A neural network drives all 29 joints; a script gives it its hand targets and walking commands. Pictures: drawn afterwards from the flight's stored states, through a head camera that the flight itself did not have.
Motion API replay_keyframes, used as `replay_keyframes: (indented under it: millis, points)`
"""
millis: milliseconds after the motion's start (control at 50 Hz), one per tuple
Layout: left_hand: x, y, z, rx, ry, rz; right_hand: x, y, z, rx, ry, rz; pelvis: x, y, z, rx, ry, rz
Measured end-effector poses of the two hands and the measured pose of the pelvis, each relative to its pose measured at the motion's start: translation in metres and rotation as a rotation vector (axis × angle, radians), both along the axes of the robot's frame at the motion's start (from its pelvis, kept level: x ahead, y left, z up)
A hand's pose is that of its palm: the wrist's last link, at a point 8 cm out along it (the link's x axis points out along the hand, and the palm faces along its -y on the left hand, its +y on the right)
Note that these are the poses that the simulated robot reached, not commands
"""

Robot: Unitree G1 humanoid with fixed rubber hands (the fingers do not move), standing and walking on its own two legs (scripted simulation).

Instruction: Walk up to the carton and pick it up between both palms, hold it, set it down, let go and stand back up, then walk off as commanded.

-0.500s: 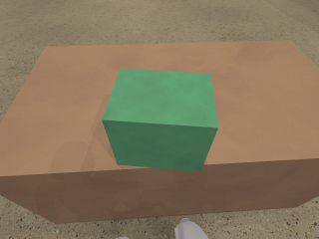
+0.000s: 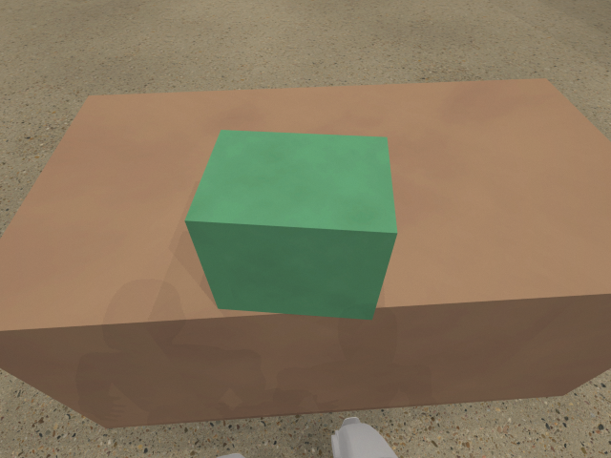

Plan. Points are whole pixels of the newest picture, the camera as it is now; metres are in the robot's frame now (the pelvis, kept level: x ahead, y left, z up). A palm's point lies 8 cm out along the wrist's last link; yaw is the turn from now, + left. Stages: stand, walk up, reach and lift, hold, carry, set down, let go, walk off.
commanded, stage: walk up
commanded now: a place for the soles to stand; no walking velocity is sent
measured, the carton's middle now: (298, 227) +0.46 +0.01 +0.03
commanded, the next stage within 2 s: reach and lift in 0.92 s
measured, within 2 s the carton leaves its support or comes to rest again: neither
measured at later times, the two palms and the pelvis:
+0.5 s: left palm out of the picture +0.09 +0.27 -0.11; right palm out of the picture +0.04 -0.35 -0.11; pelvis +0.00 -0.02 +0.00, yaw -1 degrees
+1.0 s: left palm out of the picture +0.09 +0.27 -0.11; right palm out of the picture +0.06 -0.34 -0.11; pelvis +0.00 -0.03 +0.00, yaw +1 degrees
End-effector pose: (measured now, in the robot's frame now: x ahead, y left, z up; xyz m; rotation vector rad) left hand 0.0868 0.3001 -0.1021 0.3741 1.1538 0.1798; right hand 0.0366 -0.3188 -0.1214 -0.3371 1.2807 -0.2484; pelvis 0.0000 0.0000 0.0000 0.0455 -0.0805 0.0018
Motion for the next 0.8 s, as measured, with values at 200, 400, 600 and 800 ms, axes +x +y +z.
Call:
replay_keyframes:
  millis: [200, 400, 600, 800]
  points:
    - [0.007, -0.012, -0.004, 0.012, 0.023, -0.021, 0.011, -0.025, 0.01, -0.034, -0.039, 0.001, 0.004, -0.02, -0.001, 0.008, 0.009, -0.015]
    - [0.003, -0.02, -0.006, -0.016, 0.025, -0.01, 0.002, -0.022, 0.009, -0.031, -0.006, 0.001, 0.0, -0.017, 0.001, 0.008, 0.016, -0.008]
    - [0.007, -0.032, -0.004, -0.015, 0.03, -0.017, 0.01, -0.034, 0.012, -0.034, -0.028, 0.01, 0.002, -0.029, 0.003, 0.016, 0.024, -0.011]
    - [0.008, -0.028, -0.006, -0.025, 0.029, -0.017, 0.0, -0.028, 0.011, -0.035, 0.01, -0.002, 0.001, -0.023, 0.003, 0.006, 0.026, -0.011]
